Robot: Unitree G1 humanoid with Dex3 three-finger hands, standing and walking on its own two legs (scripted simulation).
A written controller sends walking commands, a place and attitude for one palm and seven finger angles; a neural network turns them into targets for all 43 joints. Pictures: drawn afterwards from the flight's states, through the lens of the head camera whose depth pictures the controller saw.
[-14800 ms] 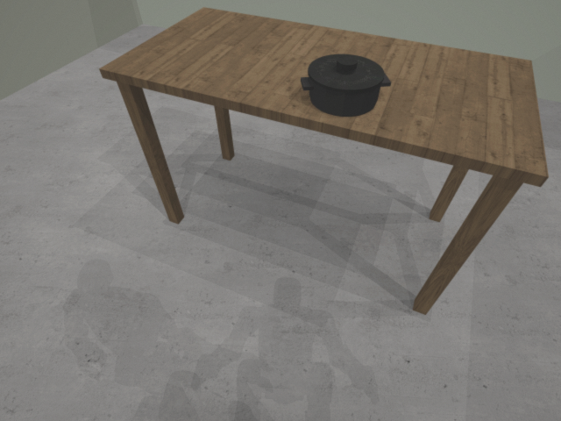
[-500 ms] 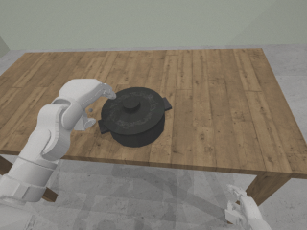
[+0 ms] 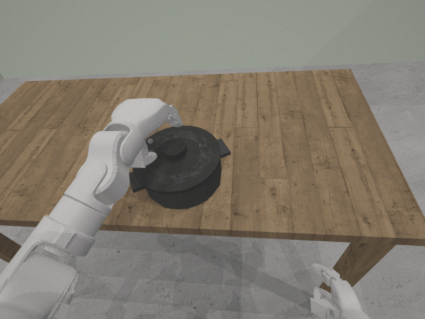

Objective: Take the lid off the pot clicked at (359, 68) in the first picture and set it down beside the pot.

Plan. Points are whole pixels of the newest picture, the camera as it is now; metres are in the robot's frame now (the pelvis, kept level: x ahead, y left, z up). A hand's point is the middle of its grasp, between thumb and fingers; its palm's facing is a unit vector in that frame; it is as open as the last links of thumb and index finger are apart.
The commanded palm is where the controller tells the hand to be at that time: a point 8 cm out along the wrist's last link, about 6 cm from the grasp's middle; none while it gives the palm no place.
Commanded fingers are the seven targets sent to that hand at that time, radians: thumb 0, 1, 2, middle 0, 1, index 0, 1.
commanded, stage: move the open hand above the knob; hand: left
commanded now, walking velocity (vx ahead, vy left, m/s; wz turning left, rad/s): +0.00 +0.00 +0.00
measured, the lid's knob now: (174, 149) +0.44 +0.11 +0.08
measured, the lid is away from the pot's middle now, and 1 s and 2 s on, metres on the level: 0.00 0.00 0.00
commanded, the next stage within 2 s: lower the open fingers around the knob in 1.38 s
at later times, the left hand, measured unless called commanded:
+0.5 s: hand (165, 131) +0.42 +0.11 +0.15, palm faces -0.20 -0.03 -0.98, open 10.1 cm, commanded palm +0.39 +0.12 +0.22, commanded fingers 0.00 -0.32 1.46 -0.83 -0.08 -0.83 -0.08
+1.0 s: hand (168, 131) +0.42 +0.10 +0.15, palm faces -0.20 -0.02 -0.98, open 10.1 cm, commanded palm +0.40 +0.11 +0.22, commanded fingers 0.00 -0.32 1.46 -0.83 -0.08 -0.83 -0.08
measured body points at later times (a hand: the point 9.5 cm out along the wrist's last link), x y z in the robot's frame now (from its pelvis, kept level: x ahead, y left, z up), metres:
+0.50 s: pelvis +0.01 -0.01 +0.00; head +0.02 -0.06 +0.45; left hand +0.42 +0.11 +0.21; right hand +0.17 -0.24 -0.11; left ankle -0.02 +0.11 -0.74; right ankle +0.01 -0.12 -0.74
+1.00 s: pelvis +0.00 +0.00 +0.00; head +0.02 -0.05 +0.45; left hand +0.43 +0.10 +0.20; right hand +0.18 -0.23 -0.11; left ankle -0.02 +0.11 -0.74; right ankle +0.01 -0.12 -0.74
